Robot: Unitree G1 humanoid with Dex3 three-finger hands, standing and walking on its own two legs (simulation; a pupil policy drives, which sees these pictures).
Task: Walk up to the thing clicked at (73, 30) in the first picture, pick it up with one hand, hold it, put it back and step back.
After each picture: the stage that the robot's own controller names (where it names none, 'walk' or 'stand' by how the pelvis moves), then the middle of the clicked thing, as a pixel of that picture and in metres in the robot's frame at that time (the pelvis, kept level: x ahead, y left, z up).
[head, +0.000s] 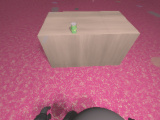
stand; (73, 28) +0.98 +0.26 -0.02
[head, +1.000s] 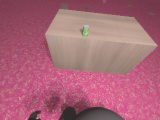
walk; (85, 30) +0.89 +0.09 +0.00
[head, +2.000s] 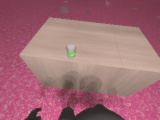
walk; (71, 51) +0.54 +0.19 +0.00
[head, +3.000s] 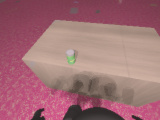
stand; (70, 57) +0.47 +0.19 +0.01
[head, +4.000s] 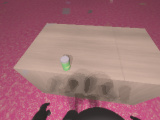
stand; (65, 63) +0.42 +0.21 -0.02
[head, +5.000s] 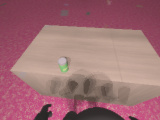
stand; (63, 65) +0.41 +0.23 -0.02
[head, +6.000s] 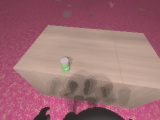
stand; (65, 65) +0.41 +0.21 -0.02
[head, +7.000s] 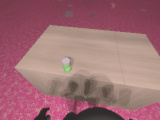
stand; (66, 65) +0.41 +0.20 -0.02
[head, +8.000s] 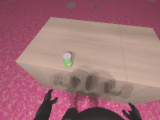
rise first; (67, 60) +0.43 +0.20 -0.02
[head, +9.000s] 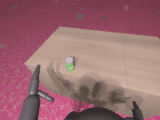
rise first; (70, 64) +0.43 +0.21 -0.02
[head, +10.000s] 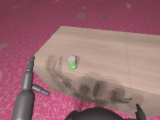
go down; (72, 63) +0.43 +0.20 -0.02
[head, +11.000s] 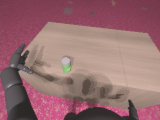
go down; (66, 65) +0.40 +0.19 +0.00
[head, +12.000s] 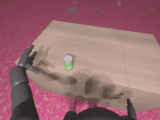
close in; (68, 63) +0.42 +0.19 +0.00
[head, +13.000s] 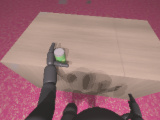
close; (60, 57) +0.43 +0.21 +0.03
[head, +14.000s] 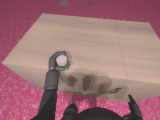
lift; (63, 64) +0.38 +0.19 +0.04
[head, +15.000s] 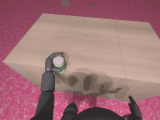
lift; (60, 65) +0.37 +0.21 +0.03
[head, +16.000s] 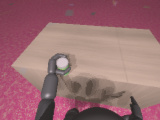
lift; (63, 67) +0.33 +0.18 +0.10
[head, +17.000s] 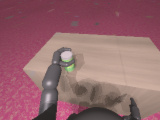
hold; (68, 61) +0.33 +0.16 +0.16
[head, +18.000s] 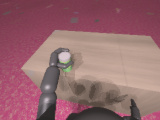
hold; (65, 62) +0.33 +0.17 +0.15
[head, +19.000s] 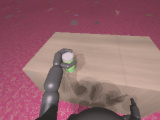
crouch; (69, 62) +0.33 +0.15 +0.15
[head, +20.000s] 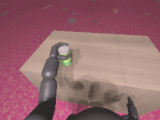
crouch; (65, 56) +0.38 +0.18 +0.15
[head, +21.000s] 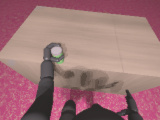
lower; (58, 55) +0.43 +0.21 +0.04
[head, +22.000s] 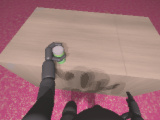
lower; (59, 55) +0.43 +0.21 +0.05
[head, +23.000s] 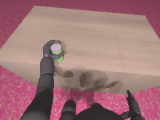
lower; (57, 53) +0.45 +0.21 +0.05
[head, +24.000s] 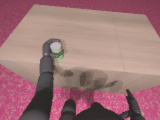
lower; (57, 51) +0.45 +0.21 +0.05
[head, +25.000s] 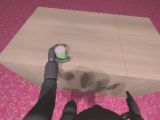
open; (61, 55) +0.43 +0.19 +0.05
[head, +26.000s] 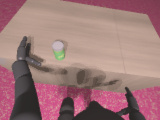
sink last; (59, 51) +0.44 +0.19 +0.05
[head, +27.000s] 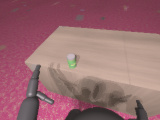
sink last; (71, 61) +0.45 +0.20 +0.02
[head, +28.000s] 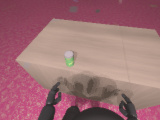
stand; (69, 59) +0.44 +0.19 +0.02
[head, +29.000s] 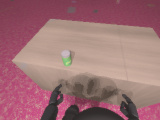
stand; (66, 58) +0.44 +0.20 +0.04
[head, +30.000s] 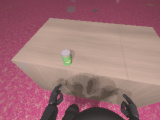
stand; (66, 57) +0.44 +0.20 +0.04
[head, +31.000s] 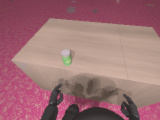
stand; (66, 57) +0.44 +0.21 +0.04
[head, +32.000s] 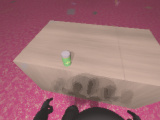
stand; (66, 58) +0.44 +0.21 +0.02
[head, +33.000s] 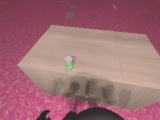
walk; (69, 63) +0.44 +0.19 -0.02
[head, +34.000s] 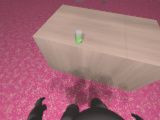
walk; (78, 37) +0.67 +0.14 +0.00
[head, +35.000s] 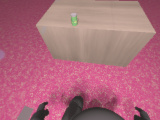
walk; (74, 19) +0.95 +0.27 +0.01
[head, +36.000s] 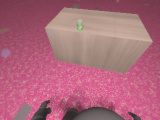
stand; (79, 25) +1.02 +0.20 -0.01
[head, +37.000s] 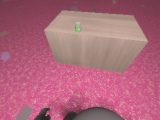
stand; (78, 27) +1.04 +0.20 -0.02
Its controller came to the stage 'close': yes
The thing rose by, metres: 0.18
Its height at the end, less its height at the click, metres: +0.00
